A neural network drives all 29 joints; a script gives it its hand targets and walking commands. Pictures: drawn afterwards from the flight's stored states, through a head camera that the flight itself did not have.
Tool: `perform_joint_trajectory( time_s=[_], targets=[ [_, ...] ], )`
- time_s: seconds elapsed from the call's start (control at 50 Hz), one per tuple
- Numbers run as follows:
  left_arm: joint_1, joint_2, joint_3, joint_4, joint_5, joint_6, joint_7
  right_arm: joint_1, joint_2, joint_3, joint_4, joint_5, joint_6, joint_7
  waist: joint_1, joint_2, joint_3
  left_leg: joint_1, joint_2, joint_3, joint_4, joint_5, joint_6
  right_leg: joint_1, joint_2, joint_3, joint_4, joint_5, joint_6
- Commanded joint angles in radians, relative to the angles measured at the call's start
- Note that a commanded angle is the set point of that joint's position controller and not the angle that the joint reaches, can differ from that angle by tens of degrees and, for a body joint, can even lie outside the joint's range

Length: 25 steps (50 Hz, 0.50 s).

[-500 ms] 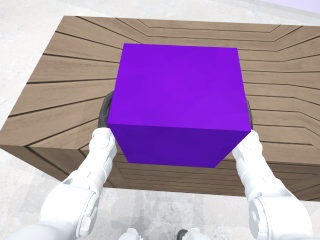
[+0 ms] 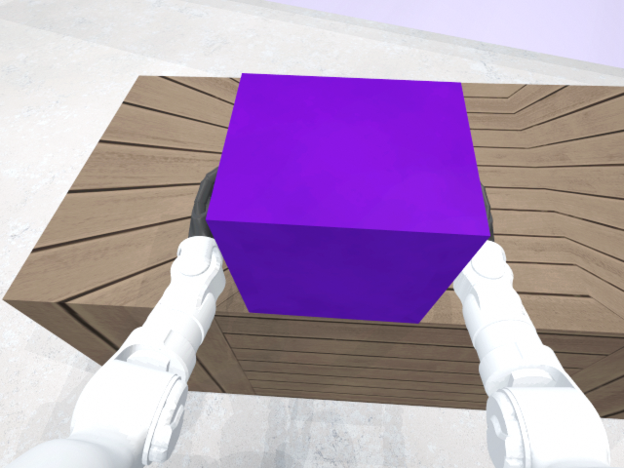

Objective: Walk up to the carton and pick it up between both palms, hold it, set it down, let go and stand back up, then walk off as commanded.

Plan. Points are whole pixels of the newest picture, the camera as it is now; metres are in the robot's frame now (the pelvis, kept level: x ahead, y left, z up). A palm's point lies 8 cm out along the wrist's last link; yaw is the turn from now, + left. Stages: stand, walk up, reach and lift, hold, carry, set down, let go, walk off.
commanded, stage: reach and lift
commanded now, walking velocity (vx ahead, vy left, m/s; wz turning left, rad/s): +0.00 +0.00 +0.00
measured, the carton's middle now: (340, 213) +0.44 -0.03 +0.06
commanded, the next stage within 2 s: none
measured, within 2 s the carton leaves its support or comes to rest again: neither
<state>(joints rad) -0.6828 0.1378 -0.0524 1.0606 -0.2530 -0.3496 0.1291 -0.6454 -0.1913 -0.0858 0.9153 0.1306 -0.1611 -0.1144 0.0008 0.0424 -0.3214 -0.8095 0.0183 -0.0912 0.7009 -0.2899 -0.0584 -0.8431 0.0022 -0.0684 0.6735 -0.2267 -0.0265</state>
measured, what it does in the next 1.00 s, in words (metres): stands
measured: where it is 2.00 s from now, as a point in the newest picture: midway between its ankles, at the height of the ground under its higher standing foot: outside the picture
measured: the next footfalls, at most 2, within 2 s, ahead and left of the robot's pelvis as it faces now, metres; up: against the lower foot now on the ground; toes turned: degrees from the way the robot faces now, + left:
none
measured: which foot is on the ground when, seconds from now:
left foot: down 0.00-1.00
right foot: down 0.00-1.00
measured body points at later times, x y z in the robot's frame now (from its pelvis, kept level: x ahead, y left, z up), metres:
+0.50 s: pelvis +0.00 +0.00 +0.03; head -0.01 -0.02 +0.48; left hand +0.41 +0.17 +0.14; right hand +0.40 -0.19 +0.13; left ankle +0.01 +0.15 -0.71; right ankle +0.04 -0.10 -0.71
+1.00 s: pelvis -0.01 +0.00 +0.03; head -0.03 -0.02 +0.48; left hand +0.40 +0.18 +0.18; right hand +0.40 -0.18 +0.16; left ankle +0.01 +0.15 -0.71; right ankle +0.04 -0.10 -0.71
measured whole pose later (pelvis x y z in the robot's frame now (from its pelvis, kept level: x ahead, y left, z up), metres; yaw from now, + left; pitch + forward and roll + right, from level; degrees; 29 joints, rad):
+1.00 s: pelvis -0.01 +0.00 +0.03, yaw +1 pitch +8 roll +1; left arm -0.69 0.19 0.12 0.71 -0.09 0.26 0.05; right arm -0.71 -0.15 -0.08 0.71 0.13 0.32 -0.18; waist 0.00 0.04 -0.22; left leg -0.38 0.02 -0.09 0.37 -0.14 -0.05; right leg -0.43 0.00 -0.07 0.39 -0.11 -0.03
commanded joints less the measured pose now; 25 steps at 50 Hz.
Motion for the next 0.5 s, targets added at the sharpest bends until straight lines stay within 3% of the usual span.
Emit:
perform_joint_trajectory(
  time_s=[0.0, 0.06, 0.22, 0.32, 0.48],
  targets=[
    [-0.903, -0.718, -0.327, -0.429, 0.076, -0.020, -0.144, -0.741, 0.861, 0.494, -0.432, -0.063, -0.024, 0.145, -0.060, -0.060, -0.733, 0.204, -0.088, 0.036, -0.142, 0.266, 0.009, 0.860, 0.043, 0.073, -0.106, 0.478, 0.085],
    [-0.869, -0.694, -0.294, -0.437, 0.086, 0.034, -0.156, -0.747, 0.876, 0.517, -0.479, -0.039, 0.027, 0.132, -0.048, -0.096, -0.701, 0.186, -0.095, 0.043, -0.171, 0.267, 0.025, 0.939, 0.033, 0.091, -0.113, 0.530, 0.095],
    [-0.857, -0.642, -0.293, -0.642, 0.065, 0.148, -0.176, -0.755, 0.916, 0.566, -0.655, 0.041, 0.141, 0.092, -0.047, -0.130, -0.697, 0.229, -0.109, 0.037, -0.218, 0.333, 0.035, 1.085, 0.004, 0.125, -0.128, 0.727, 0.119],
    [-0.823, -0.611, -0.256, -0.672, 0.092, 0.243, -0.199, -0.730, 0.890, 0.530, -0.632, 0.055, 0.220, 0.074, -0.056, -0.130, -0.561, 0.283, -0.108, 0.034, -0.269, 0.305, 0.037, 1.089, -0.007, 0.127, -0.181, 0.665, 0.116],
    [-0.795, -0.634, -0.170, -0.679, 0.139, 0.381, -0.227, -0.835, 0.868, 0.461, -0.668, 0.092, 0.304, 0.067, -0.029, -0.132, -0.427, 0.359, -0.107, 0.033, -0.352, 0.262, 0.053, 1.115, -0.014, 0.133, -0.261, 0.537, 0.099]
  ],
)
